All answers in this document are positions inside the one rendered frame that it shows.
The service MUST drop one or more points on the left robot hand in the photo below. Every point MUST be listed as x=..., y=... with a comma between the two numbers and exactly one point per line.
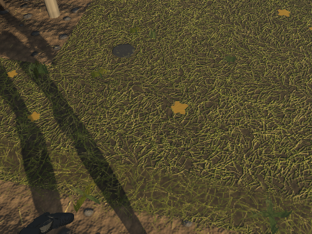
x=45, y=222

